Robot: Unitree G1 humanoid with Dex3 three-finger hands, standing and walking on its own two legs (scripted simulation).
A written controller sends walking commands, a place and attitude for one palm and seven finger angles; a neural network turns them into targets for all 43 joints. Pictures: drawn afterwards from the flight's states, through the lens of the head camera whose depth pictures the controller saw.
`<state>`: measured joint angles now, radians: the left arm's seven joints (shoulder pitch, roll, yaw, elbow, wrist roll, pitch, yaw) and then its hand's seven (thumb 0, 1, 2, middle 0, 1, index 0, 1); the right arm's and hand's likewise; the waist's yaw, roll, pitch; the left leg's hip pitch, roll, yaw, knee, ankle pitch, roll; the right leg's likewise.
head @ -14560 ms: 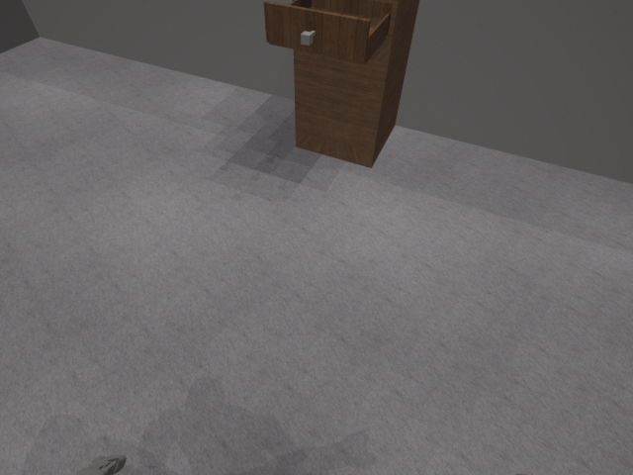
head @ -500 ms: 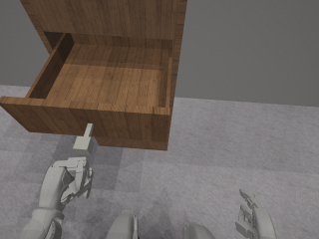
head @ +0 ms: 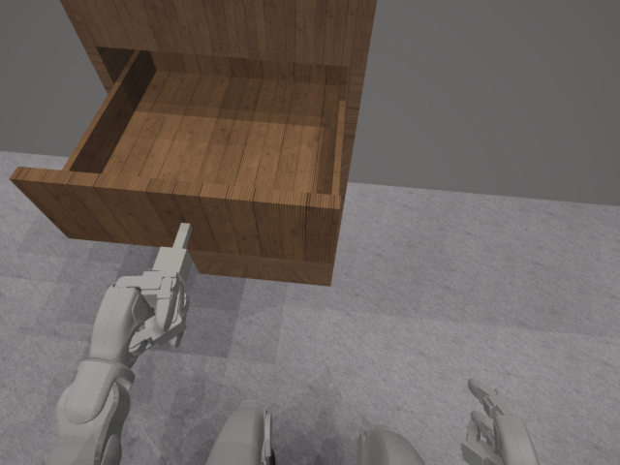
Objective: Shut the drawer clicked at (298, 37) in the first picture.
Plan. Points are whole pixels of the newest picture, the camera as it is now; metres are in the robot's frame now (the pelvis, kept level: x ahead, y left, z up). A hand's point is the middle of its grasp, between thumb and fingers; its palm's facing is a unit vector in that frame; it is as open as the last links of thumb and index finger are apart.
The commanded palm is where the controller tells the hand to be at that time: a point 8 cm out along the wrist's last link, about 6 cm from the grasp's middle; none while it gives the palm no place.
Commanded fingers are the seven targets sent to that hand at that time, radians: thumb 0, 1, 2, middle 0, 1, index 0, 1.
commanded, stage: push the drawer shut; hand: left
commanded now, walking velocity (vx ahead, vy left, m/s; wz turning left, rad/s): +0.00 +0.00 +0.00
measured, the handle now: (177, 252) +0.36 +0.19 +0.05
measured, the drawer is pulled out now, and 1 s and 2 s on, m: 0.27 0.14 0.02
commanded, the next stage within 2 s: none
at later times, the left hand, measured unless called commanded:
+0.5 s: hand (191, 267) +0.35 +0.17 +0.04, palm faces -0.09 -0.99 -0.05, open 2.9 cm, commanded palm +0.35 +0.22 +0.05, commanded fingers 0.00 0.90 0.90 -1.40 -1.60 -1.40 -1.60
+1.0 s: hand (207, 226) +0.41 +0.16 +0.04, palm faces -0.07 -1.00 -0.06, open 3.0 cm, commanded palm +0.41 +0.21 +0.05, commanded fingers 0.00 0.90 0.90 -1.40 -1.60 -1.40 -1.60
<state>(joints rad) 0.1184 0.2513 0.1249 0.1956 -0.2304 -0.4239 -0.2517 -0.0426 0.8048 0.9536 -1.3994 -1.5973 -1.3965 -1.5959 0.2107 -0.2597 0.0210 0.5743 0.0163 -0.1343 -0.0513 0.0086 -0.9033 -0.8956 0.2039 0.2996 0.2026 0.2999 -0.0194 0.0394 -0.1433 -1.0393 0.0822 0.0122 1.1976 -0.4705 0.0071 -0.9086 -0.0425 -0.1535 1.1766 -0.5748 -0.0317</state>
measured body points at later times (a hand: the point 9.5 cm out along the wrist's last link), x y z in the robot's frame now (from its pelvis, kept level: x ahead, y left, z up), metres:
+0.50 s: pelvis -0.02 +0.01 +0.00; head +0.07 +0.03 +0.44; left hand +0.35 +0.22 +0.04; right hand +0.12 -0.24 -0.10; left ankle +0.05 +0.12 -0.64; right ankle +0.00 -0.10 -0.64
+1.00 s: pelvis -0.02 +0.02 +0.00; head +0.09 +0.03 +0.44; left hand +0.41 +0.22 +0.04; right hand +0.08 -0.24 -0.11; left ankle +0.05 +0.12 -0.64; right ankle +0.00 -0.10 -0.64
